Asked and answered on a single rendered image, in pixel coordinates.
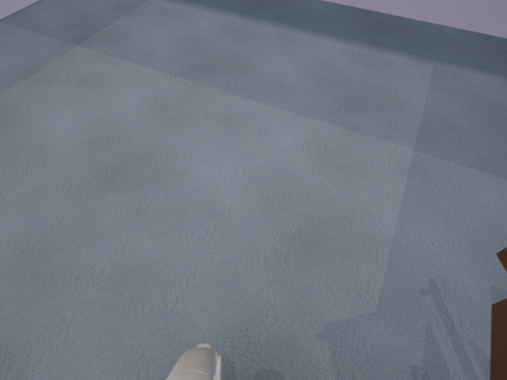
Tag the left robot thigh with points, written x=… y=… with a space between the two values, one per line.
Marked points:
x=198 y=364

